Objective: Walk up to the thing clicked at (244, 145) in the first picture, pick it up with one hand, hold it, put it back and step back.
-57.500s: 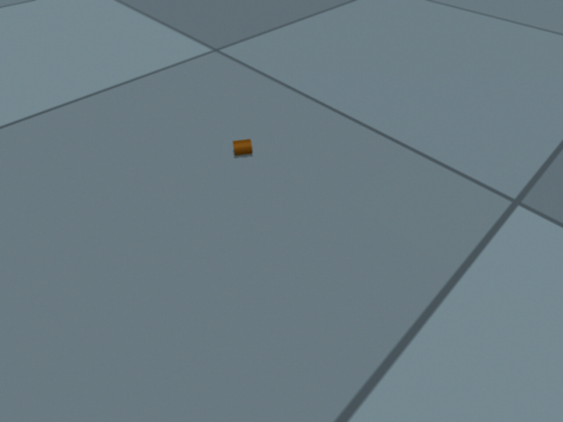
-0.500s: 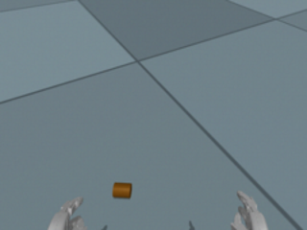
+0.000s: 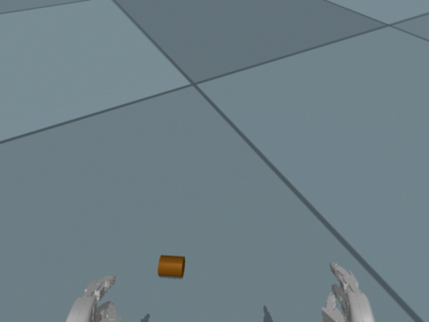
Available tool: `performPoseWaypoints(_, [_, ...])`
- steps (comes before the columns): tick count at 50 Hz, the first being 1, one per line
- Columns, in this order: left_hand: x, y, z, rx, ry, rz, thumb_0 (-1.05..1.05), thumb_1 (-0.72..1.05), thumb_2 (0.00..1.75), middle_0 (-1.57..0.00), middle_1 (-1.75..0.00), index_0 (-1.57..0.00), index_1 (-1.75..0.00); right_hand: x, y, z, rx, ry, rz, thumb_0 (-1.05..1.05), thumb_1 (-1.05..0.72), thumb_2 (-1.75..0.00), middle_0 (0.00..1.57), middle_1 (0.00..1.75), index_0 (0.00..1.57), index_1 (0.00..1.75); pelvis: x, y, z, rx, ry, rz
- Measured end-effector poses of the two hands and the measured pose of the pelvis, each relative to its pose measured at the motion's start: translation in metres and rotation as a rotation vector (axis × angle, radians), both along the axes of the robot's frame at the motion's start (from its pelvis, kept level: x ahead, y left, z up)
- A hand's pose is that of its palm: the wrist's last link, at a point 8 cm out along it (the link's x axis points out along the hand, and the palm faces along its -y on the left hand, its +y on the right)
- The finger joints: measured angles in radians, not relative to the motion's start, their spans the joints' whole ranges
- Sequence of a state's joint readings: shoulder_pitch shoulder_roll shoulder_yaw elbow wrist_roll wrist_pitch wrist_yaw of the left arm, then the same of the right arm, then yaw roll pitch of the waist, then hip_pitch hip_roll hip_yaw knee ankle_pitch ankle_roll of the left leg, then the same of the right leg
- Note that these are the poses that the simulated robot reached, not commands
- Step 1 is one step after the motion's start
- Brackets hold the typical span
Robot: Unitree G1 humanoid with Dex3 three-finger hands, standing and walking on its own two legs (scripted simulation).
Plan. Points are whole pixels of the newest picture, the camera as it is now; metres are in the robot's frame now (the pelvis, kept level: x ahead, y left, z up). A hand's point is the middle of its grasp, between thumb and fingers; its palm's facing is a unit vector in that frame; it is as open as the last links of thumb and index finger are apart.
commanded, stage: home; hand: left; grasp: from above
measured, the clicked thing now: (171, 266) +0.48 +0.19 -0.67
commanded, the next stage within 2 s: stand in 0.80 s
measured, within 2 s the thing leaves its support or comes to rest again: neither
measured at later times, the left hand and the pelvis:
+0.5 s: hand out of the picture +0.16 +0.18 -0.05, palm faces +0.04 -0.98 -0.21, open 7.3 cm; pelvis +0.00 +0.00 +0.00, yaw +0 degrees
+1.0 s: hand out of the picture +0.15 +0.20 -0.08, palm faces +0.01 -0.95 -0.31, open 7.3 cm; pelvis -0.01 +0.00 +0.01, yaw +0 degrees
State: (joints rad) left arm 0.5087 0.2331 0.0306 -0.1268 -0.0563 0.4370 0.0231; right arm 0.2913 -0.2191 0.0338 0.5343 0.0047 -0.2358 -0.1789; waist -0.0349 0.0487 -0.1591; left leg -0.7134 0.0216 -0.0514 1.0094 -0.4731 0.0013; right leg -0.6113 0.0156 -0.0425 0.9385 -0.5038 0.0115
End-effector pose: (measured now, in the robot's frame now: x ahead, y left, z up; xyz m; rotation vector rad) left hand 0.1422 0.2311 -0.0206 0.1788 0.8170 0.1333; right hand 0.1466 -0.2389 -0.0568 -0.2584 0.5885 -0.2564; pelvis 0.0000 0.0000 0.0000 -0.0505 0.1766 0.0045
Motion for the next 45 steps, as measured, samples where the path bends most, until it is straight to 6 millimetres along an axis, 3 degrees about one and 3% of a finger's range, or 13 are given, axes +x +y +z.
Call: performPoseWaypoints(45, [-0.0048, -0.0023, 0.0003, 0.003, -0.005, -0.003, 0.01, 0.91, 0.9, -0.2, -0.31, -0.21, -0.3, -0.007, -0.0039, -0.0003, 0.002, 0.002, -0.011, 0.01, -0.9, -0.9, 0.2, 0.3, 0.2, 0.3, -0.0045, -0.0019, -0.0011, 0.0, -0.003, 0.001])
